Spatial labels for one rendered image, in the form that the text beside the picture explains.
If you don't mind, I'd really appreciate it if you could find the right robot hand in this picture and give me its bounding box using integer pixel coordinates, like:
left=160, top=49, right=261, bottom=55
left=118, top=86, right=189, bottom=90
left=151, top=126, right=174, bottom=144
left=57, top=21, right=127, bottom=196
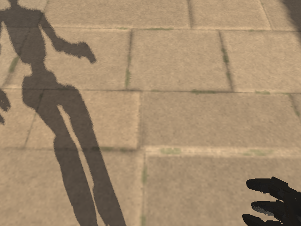
left=242, top=176, right=301, bottom=226

